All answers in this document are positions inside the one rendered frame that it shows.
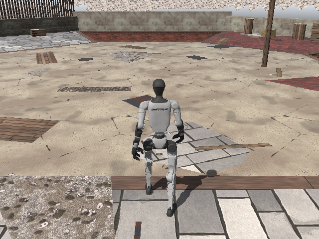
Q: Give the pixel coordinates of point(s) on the robot left upper arm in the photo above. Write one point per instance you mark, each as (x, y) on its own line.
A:
(142, 114)

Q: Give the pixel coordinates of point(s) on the right robot forearm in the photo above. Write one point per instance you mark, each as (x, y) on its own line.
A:
(181, 129)

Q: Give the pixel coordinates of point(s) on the robot right hand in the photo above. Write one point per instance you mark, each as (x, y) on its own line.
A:
(181, 138)

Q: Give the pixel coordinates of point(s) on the robot right upper arm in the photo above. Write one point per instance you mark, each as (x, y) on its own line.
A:
(177, 114)

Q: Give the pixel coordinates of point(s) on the left robot forearm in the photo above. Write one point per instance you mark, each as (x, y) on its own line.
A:
(137, 136)

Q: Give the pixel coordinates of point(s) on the robot left hand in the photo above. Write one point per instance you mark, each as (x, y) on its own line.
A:
(135, 154)

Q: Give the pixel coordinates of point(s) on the right robot thigh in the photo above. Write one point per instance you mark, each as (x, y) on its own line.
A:
(172, 159)

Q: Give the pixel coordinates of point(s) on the left robot foot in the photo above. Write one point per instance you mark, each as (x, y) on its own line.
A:
(149, 189)

